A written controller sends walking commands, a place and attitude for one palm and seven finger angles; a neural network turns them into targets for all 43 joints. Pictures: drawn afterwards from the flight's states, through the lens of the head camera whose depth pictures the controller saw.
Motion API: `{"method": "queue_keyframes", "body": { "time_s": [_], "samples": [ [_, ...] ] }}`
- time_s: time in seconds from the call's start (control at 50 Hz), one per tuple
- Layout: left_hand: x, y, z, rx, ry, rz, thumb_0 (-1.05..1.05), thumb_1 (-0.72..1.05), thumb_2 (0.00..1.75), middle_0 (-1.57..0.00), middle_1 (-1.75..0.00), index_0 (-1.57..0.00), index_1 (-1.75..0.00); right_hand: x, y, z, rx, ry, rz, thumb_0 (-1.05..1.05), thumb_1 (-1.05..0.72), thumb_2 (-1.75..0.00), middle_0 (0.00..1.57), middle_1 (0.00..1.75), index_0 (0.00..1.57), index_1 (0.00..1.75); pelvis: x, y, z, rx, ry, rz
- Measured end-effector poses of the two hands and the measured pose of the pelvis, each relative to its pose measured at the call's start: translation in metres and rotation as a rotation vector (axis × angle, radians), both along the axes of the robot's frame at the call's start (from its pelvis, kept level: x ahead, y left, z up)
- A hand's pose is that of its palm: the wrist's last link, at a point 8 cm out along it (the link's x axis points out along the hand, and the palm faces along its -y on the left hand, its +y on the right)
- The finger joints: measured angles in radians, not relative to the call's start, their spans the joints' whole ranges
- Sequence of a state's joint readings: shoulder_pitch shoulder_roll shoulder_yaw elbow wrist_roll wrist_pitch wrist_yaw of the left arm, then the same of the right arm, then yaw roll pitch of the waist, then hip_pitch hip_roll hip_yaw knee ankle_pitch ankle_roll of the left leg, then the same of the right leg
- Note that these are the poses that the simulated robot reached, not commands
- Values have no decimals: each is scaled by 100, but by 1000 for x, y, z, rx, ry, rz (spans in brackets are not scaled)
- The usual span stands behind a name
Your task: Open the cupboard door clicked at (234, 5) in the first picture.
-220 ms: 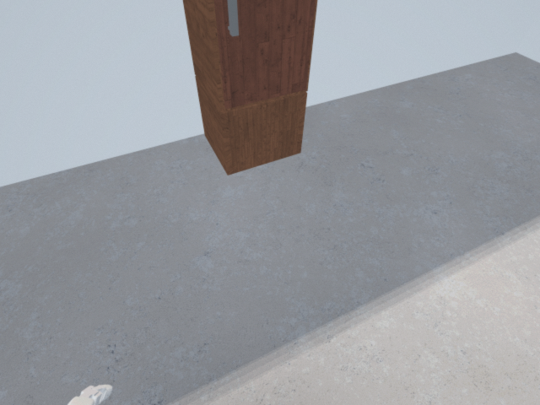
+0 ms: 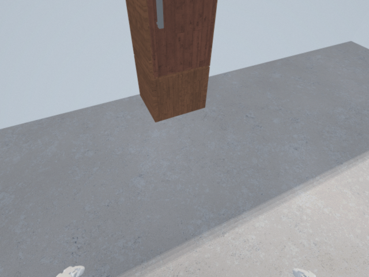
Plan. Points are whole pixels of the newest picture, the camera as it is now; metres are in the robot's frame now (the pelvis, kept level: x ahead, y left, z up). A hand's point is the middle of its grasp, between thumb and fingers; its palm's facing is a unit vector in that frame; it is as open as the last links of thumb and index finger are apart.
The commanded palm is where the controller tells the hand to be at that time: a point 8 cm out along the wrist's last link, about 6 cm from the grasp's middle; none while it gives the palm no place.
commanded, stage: stand and wait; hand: left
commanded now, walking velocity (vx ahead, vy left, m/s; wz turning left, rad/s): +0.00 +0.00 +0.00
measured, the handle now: (158, 11) +1.34 +0.22 +0.06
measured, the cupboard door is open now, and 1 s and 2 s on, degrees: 0 0 0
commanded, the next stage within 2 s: look at it before walking up in 0.68 s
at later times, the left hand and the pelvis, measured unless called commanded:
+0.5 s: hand out of the picture +0.06 +0.24 -0.15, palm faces -0.04 -0.94 -0.34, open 7.4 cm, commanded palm none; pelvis -0.02 -0.01 +0.01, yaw +0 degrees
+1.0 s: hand out of the picture +0.05 +0.24 -0.15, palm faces -0.05 -0.94 -0.32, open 7.4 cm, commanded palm none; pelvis -0.02 +0.00 +0.01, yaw +0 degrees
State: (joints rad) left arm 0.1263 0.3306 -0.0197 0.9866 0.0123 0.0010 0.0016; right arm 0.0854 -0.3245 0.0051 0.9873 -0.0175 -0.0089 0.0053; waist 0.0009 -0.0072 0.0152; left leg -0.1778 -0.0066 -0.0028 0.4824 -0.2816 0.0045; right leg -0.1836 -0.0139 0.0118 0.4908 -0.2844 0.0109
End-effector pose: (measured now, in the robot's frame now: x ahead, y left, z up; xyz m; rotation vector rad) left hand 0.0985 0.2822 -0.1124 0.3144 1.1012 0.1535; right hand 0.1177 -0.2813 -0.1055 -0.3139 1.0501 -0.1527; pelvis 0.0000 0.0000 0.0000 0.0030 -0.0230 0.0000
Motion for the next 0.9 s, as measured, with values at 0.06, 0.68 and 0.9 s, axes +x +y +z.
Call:
{"method": "queue_keyframes", "body": {
  "time_s": [0.06, 0.68, 0.9],
  "samples": [
    [-6, -2, -2, -4, 17, 5, 0, 91, 90, -20, -30, -20, -30, -4, -2, 0, -3, 12, -6, 1, -90, -89, 21, 30, 20, 30, -1, -1, 1, 0, -1, -1],
    [-43, 2, 0, 15, 90, 19, 0, 91, 90, -20, -30, -20, -30, -75, -18, -8, -8, 155, -76, 1, -90, -89, 20, 30, 20, 30, -20, -6, 6, -1, -16, -8],
    [-46, 0, -3, 5, 99, 17, 0, 91, 90, -20, -30, -20, -30, -77, -17, -6, -10, 160, -78, 1, -90, -89, 20, 30, 20, 30, -22, -5, 7, -2, -13, -9]
  ]
}}
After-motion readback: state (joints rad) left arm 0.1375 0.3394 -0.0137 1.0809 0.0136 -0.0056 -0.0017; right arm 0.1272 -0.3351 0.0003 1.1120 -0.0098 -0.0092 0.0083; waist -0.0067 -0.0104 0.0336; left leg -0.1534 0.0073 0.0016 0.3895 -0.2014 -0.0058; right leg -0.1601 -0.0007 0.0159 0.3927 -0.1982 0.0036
